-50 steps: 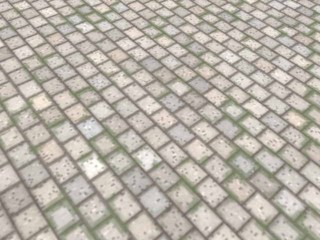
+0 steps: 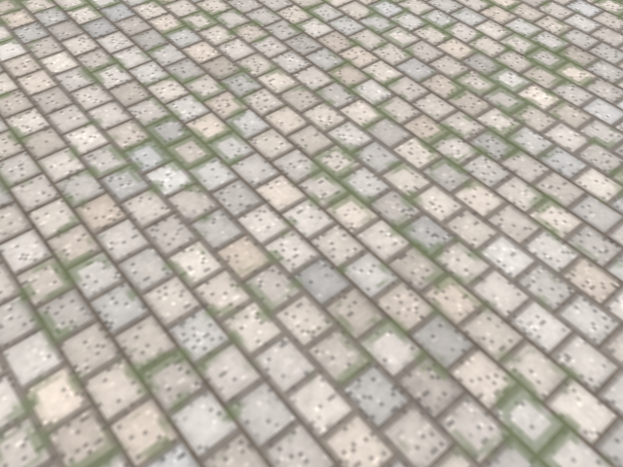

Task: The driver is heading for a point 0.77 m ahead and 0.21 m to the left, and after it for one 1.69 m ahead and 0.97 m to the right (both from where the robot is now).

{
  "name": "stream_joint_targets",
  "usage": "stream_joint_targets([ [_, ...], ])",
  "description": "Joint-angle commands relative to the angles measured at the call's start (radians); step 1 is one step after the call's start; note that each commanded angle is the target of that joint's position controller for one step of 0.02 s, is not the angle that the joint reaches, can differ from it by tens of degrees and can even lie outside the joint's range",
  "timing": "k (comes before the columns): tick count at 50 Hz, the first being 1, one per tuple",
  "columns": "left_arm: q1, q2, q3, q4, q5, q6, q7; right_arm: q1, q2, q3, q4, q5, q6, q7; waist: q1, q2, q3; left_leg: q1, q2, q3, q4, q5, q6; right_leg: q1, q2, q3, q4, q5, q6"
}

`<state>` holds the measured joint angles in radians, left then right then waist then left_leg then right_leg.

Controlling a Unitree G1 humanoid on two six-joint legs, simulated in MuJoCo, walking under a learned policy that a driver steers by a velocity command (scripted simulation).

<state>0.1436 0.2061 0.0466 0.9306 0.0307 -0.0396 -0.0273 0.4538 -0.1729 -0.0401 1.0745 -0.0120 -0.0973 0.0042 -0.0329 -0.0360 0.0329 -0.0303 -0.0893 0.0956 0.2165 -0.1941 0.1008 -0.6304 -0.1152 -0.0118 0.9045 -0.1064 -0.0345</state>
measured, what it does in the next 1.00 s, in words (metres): walks ahead, turning left: right foot, then left foot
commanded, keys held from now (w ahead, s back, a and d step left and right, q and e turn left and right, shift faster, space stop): w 0.26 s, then w+q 0.74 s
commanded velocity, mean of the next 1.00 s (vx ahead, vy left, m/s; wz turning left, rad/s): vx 0.50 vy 0.00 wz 0.31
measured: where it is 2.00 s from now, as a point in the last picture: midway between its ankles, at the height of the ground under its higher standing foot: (257, 357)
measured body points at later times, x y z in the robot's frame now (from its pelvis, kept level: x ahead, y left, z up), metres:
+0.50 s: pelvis +0.27 -0.06 +0.00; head +0.29 -0.07 +0.45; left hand +0.24 +0.19 -0.14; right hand +0.35 -0.30 -0.15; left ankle +0.31 +0.10 -0.66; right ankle +0.26 -0.11 -0.75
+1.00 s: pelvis +0.52 +0.03 -0.01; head +0.54 +0.04 +0.44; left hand +0.53 +0.30 -0.14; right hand +0.66 -0.21 -0.14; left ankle +0.51 +0.06 -0.75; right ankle +0.57 -0.13 -0.66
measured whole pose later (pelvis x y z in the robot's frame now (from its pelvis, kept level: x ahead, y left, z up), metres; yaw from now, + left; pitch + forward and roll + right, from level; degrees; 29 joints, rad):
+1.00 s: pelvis +0.52 +0.03 -0.01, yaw +22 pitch +0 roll +0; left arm 0.18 0.22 0.05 0.84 0.04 -0.07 -0.01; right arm 0.29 -0.25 -0.08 0.94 0.00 -0.04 0.00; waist -0.01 -0.02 0.06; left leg -0.19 -0.15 0.03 0.38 -0.19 0.16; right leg -0.53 -0.11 0.02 1.15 -0.30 0.01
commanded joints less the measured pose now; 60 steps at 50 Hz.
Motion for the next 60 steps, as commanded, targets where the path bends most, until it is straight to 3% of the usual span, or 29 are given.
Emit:
stream_joint_targets([
  [1,-0.09,0.02,-0.006,-0.072,-0.008,-0.006,-0.003,0.046,-0.11,-0.011,-0.037,0.001,-0.015,-0.004,0.001,0.102,0.068,-0.038,0.254,-0.144,-0.1,0.377,0.081,-0.014,0.025,-0.052,-0.141,0.089,0.01],
  [5,-0.188,0.027,-0.01,-0.107,-0.011,-0.013,-0.001,0.106,-0.118,-0.01,-0.016,-0.007,-0.011,-0.012,-0.027,0.113,0.078,0.084,0.285,-0.133,-0.065,0.447,0.091,-0.012,0.055,-0.072,-0.267,0.087,-0.015],
  [8,-0.186,0.044,-0.003,-0.12,-0.01,-0.025,0.002,0.092,-0.133,-0.014,-0.01,-0.014,-0.007,-0.021,-0.003,0.115,0.076,0.154,0.318,-0.125,0.006,0.593,0.087,0.041,0.08,-0.077,-0.333,-0.004,-0.056],
  [10,-0.043,0.067,0.013,-0.078,-0.008,-0.036,0.013,0.059,-0.152,-0.02,-0.012,-0.015,-0.003,-0.025,0.065,0.122,0.003,0.152,0.308,-0.1,0.177,0.835,0.064,0.237,0.14,-0.098,-0.382,-0.064,-0.092],
  [11,0.123,0.085,0.027,-0.02,-0.002,-0.046,0.022,0.038,-0.153,-0.02,-0.017,-0.01,0.001,-0.023,0.135,0.093,-0.081,0.1,0.271,-0.067,0.361,0.824,0.044,0.434,0.16,-0.108,-0.448,-0.015,-0.116],
  [12,0.299,0.151,0.048,0.021,0.023,-0.054,0.033,0.03,-0.128,-0.01,-0.043,0.0,0.001,-0.02,0.193,0.034,-0.194,-0.099,0.229,-0.042,0.624,0.541,0.025,0.699,-0.001,0.064,-0.454,-0.067,-0.163],
  [13,0.377,0.258,0.076,0.029,0.036,-0.051,0.031,0.151,-0.024,0.008,-0.064,0.043,0.003,-0.008,0.149,-0.199,-0.327,-0.468,0.039,0.008,1.032,-0.169,-0.023,0.983,-0.311,0.568,-0.543,-0.133,-0.316],
  [14,0.296,0.214,0.07,0.019,-0.005,-0.034,0.022,0.094,-0.12,-0.018,-0.054,0.016,0.007,-0.011,0.132,-0.062,-0.294,-0.566,0.051,-0.139,1.131,-0.284,-0.006,0.902,-0.294,0.658,-0.634,-0.202,-0.3],
  [15,0.175,0.159,0.052,-0.002,-0.014,-0.034,0.02,0.006,-0.119,-0.021,-0.084,0.01,0.007,-0.009,0.088,-0.022,-0.129,-0.602,0.105,-0.151,1.112,-0.198,0.0,0.744,-0.264,0.479,-0.656,-0.21,-0.259],
  [16,0.12,0.097,0.036,-0.008,-0.011,-0.044,0.015,-0.038,-0.102,-0.019,-0.091,0.009,0.005,-0.006,0.067,0.022,-0.055,-0.572,0.141,-0.152,1.053,-0.132,0.0,0.618,-0.222,0.368,-0.701,-0.135,-0.221],
  [18,0.114,0.034,0.016,0.016,-0.012,-0.06,0.025,-0.027,-0.071,-0.02,-0.083,-0.014,0.031,0.003,0.015,-0.011,0.003,-0.483,0.177,-0.152,0.96,-0.085,-0.011,0.478,-0.14,0.193,-0.746,-0.036,-0.142],
  [19,0.141,0.032,0.014,0.029,-0.012,-0.069,0.029,-0.013,-0.056,-0.021,-0.077,-0.019,0.045,0.01,0.007,-0.024,0.001,-0.459,0.175,-0.147,0.948,-0.073,-0.016,0.46,-0.132,0.152,-0.755,0.004,-0.131],
  [24,0.232,0.077,0.02,0.05,-0.015,-0.089,0.036,-0.161,-0.058,-0.026,-0.135,-0.016,0.076,0.027,0.011,-0.018,0.041,-0.613,0.193,-0.124,0.873,0.069,-0.034,0.501,-0.116,0.006,-0.79,0.136,-0.101],
  [29,0.292,0.072,0.012,0.061,-0.016,-0.087,0.046,-0.338,-0.046,-0.013,-0.201,-0.011,0.071,0.039,0.043,-0.023,0.071,-0.644,0.174,-0.057,0.631,0.204,-0.044,0.561,-0.092,-0.115,-0.777,0.28,-0.073],
  [33,0.362,0.089,0.013,0.085,-0.014,-0.078,0.06,-0.45,-0.041,-0.003,-0.254,-0.016,0.068,0.044,0.075,-0.026,0.087,-0.627,0.148,0.022,0.472,0.187,-0.015,0.677,-0.125,-0.174,-0.736,0.416,-0.075],
  [36,0.355,0.116,0.019,0.088,-0.01,-0.065,0.071,-0.431,-0.06,-0.011,-0.263,-0.02,0.067,0.042,0.047,-0.049,0.057,-0.539,0.09,0.071,0.421,0.075,0.035,0.752,-0.146,-0.224,-0.617,0.736,-0.069],
  [38,0.328,0.146,0.029,0.08,-0.005,-0.052,0.076,-0.327,-0.087,-0.026,-0.239,-0.023,0.068,0.036,-0.005,-0.079,-0.009,-0.417,0.028,0.097,0.411,-0.03,0.084,0.775,-0.157,-0.247,-0.434,0.953,-0.073],
  [39,0.315,0.16,0.034,0.07,-0.004,-0.043,0.073,-0.238,-0.109,-0.039,-0.214,-0.025,0.065,0.033,-0.039,-0.08,-0.062,-0.313,-0.001,0.092,0.375,-0.061,0.109,0.755,-0.16,-0.247,-0.28,0.94,-0.078],
  [40,0.293,0.169,0.037,0.054,-0.009,-0.038,0.065,-0.108,-0.144,-0.059,-0.175,-0.034,0.057,0.026,-0.106,-0.041,-0.127,-0.121,-0.005,0.048,0.274,-0.031,0.143,0.648,-0.144,-0.26,-0.052,0.782,-0.058],
  [41,0.283,0.128,0.028,0.016,-0.012,-0.04,0.057,-0.019,-0.24,-0.089,-0.162,-0.043,0.054,0.014,-0.135,0.08,-0.213,0.105,0.214,-0.239,0.241,-0.093,0.208,0.405,-0.088,-0.256,0.267,0.276,-0.03],
  [42,0.272,0.068,0.022,-0.067,-0.029,-0.049,0.036,-0.069,-0.319,-0.105,-0.189,-0.025,0.065,0.015,-0.058,0.27,-0.258,0.316,0.447,-0.822,0.092,-0.051,0.377,-0.015,0.16,-0.127,0.595,-0.446,0.023],
  [43,0.147,0.125,0.029,-0.091,-0.014,-0.061,0.03,-0.074,-0.294,-0.099,-0.184,-0.003,0.076,0.011,-0.079,0.077,-0.171,0.252,0.424,-0.729,0.047,-0.037,0.342,-0.128,0.087,0.037,0.578,-0.349,0.011],
  [44,0.116,0.117,0.025,-0.111,-0.026,-0.075,0.025,-0.125,-0.25,-0.086,-0.185,0.002,0.074,0.004,-0.045,0.051,-0.076,0.138,0.402,-0.611,0.03,0.022,0.3,-0.132,0.048,0.039,0.502,-0.256,0.006],
  [45,0.14,0.115,0.026,-0.094,-0.026,-0.078,0.029,-0.166,-0.201,-0.073,-0.187,0.0,0.069,0.002,0.007,-0.023,-0.012,0.02,0.353,-0.518,0.012,0.153,0.25,-0.071,0.016,0.037,0.403,-0.213,0.011],
  [47,0.175,0.098,0.023,-0.088,0.01,-0.041,0.027,-0.209,-0.167,-0.058,-0.199,0.011,0.049,-0.007,0.062,-0.005,-0.013,-0.092,0.262,-0.386,0.001,0.293,0.203,0.045,-0.01,0.042,0.295,-0.198,0.04],
  [49,0.162,0.09,0.023,-0.104,0.02,-0.009,0.019,-0.174,-0.187,-0.058,-0.193,0.018,0.029,-0.006,0.07,0.02,-0.022,-0.118,0.225,-0.345,0.001,0.396,0.197,0.057,-0.006,0.023,0.239,-0.186,0.065],
  [51,0.093,0.089,0.021,-0.136,0.018,0.003,0.014,-0.129,-0.214,-0.063,-0.191,0.017,0.025,-0.004,0.054,0.045,-0.011,-0.124,0.201,-0.33,-0.008,0.415,0.179,0.017,-0.004,0.006,0.164,-0.121,0.084],
  [57,-0.142,0.106,0.013,-0.231,0.01,0.008,0.006,0.005,-0.223,-0.062,-0.192,0.012,0.034,-0.006,-0.035,0.095,0.006,0.01,0.189,-0.38,0.01,0.423,0.126,-0.111,0.029,0.007,-0.069,0.05,0.091],
  [60,-0.18,0.08,-0.006,-0.243,0.004,-0.006,0.002,0.033,-0.194,-0.048,-0.179,0.007,0.035,-0.017,-0.051,0.1,0.015,0.054,0.173,-0.294,0.068,0.696,0.081,-0.046,0.069,-0.043,-0.218,0.104,0.062],
])
Keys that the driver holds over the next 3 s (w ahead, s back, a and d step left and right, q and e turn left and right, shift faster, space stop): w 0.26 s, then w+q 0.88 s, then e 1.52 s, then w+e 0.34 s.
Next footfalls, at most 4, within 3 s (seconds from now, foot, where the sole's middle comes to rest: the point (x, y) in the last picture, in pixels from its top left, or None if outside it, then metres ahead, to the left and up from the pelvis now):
0.24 right None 0.30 -0.12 -0.78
0.80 left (276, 442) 0.55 0.07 -0.78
1.34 right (275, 307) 0.90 0.08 -0.78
1.86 left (214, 352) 0.77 0.22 -0.78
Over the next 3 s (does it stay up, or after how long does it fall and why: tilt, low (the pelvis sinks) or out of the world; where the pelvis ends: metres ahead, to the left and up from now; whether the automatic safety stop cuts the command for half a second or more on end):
stays up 0.79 0.09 0.00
